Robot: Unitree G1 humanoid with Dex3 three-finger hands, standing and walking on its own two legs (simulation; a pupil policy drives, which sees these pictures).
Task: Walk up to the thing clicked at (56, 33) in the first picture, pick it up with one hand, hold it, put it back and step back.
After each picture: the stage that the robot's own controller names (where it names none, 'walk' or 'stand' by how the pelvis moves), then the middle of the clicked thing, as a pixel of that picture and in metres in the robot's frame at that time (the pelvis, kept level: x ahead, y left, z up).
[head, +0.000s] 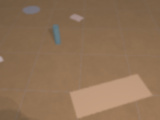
stand; (56, 34) +1.53 +0.34 -0.66
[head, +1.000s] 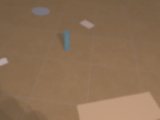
walk; (66, 41) +1.42 +0.17 -0.64
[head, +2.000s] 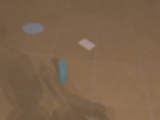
walk; (62, 72) +0.96 +0.18 -0.65
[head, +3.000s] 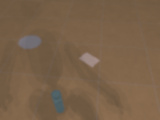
walk; (58, 102) +0.63 +0.23 -0.63
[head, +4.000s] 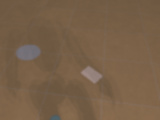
stand; out of the picture +0.44 +0.21 -0.64
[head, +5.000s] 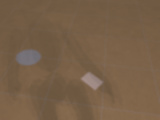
stand; out of the picture +0.41 +0.20 -0.65
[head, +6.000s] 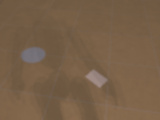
stand; out of the picture +0.41 +0.19 -0.65
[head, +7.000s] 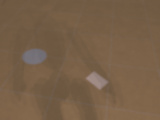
stand; out of the picture +0.42 +0.19 -0.66
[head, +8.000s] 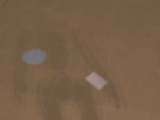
stand; out of the picture +0.42 +0.20 -0.66
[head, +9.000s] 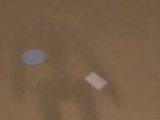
stand; out of the picture +0.41 +0.21 -0.66
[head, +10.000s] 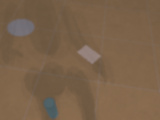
go down; (51, 108) +0.45 +0.20 -0.59
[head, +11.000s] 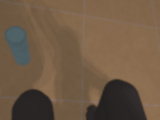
go down; (19, 49) +0.52 +0.21 -0.25
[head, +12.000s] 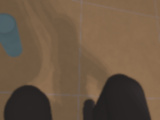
close in; (10, 39) +0.51 +0.21 -0.22
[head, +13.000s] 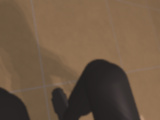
close; out of the picture +0.51 +0.26 -0.17
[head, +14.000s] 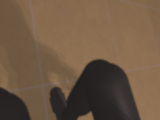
lift; out of the picture +0.49 +0.26 -0.17
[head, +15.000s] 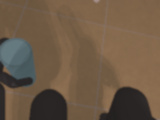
lift; (22, 68) +0.37 +0.22 -0.04
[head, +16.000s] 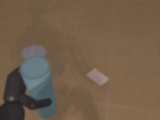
hold; (42, 92) +0.31 +0.15 +0.08
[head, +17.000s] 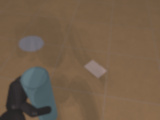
hold; (42, 99) +0.30 +0.15 +0.02
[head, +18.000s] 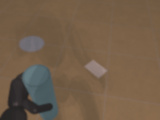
crouch; (44, 96) +0.31 +0.15 +0.02
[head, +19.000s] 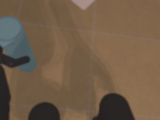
crouch; (19, 50) +0.46 +0.18 -0.05
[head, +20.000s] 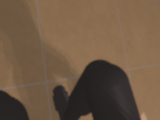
lower; out of the picture +0.48 +0.24 -0.18
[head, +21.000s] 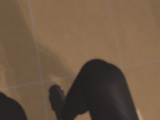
lower; out of the picture +0.49 +0.25 -0.18
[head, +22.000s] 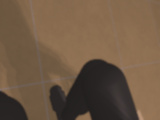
lower; out of the picture +0.48 +0.25 -0.18
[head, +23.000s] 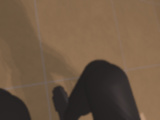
lower; out of the picture +0.47 +0.25 -0.18
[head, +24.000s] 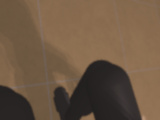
loosen; out of the picture +0.46 +0.22 -0.18
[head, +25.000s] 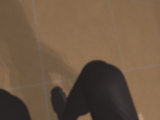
withdraw; out of the picture +0.47 +0.23 -0.18
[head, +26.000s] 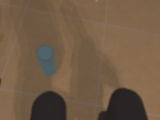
walk; (47, 62) +0.48 +0.16 -0.30
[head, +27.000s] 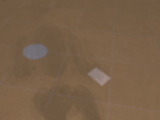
stand; out of the picture +0.39 +0.14 -0.60
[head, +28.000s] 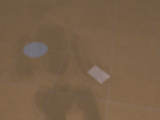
stand; out of the picture +0.40 +0.15 -0.60
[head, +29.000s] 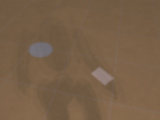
stand; out of the picture +0.40 +0.14 -0.63
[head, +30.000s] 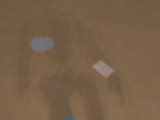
walk; out of the picture +0.42 +0.14 -0.65
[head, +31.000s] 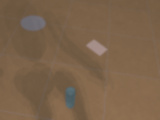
walk; (70, 98) +0.54 +0.08 -0.64
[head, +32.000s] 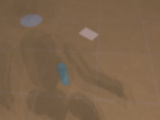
walk; (63, 74) +0.78 +0.25 -0.62
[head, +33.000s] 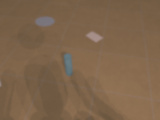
stand; (68, 65) +1.03 +0.18 -0.63
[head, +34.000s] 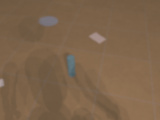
stand; (71, 66) +1.01 +0.15 -0.66
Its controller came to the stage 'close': yes
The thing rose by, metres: 0.69
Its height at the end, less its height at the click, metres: +0.00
